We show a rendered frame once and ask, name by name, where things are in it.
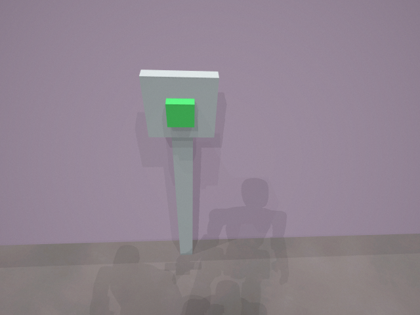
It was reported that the button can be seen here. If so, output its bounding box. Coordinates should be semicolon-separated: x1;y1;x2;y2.
165;98;195;127

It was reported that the panel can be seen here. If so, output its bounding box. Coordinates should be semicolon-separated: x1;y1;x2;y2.
139;70;219;255

